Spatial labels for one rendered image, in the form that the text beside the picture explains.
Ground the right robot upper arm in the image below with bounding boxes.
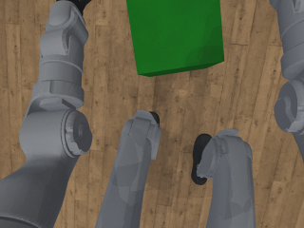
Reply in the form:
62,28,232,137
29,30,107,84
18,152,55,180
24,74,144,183
274,75,304,164

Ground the left robot upper arm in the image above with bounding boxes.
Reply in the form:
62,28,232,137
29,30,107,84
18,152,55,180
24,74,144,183
0,108,93,228

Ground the robot right forearm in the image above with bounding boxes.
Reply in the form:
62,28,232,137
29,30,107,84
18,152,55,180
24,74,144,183
269,0,304,81

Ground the robot foot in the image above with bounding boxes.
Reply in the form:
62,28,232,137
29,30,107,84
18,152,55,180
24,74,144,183
191,133,212,185
149,111,160,127

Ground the robot left hand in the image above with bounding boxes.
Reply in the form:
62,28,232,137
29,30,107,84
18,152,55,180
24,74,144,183
56,0,91,15

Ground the carton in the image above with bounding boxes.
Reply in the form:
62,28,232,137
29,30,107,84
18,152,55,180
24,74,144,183
126,0,224,77

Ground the robot left foot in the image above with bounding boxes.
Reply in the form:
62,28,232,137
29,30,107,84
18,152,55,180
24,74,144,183
149,111,160,127

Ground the robot left forearm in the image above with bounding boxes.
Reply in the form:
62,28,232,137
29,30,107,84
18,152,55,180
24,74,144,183
19,0,89,148

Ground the robot right foot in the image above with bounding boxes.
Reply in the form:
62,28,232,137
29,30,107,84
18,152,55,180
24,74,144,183
191,133,212,185

